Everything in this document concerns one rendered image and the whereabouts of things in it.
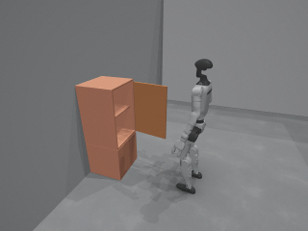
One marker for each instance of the robot left upper arm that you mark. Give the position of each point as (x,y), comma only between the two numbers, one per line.
(197,93)

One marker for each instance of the left robot thigh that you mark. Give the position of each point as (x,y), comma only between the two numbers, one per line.
(188,144)

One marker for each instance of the left robot forearm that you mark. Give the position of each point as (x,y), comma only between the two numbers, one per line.
(191,123)

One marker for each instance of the left robot shin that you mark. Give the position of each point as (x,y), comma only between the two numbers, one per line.
(186,170)

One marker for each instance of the cupboard door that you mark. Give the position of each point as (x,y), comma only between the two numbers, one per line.
(151,109)

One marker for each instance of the left robot hand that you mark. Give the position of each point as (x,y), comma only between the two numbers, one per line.
(180,145)

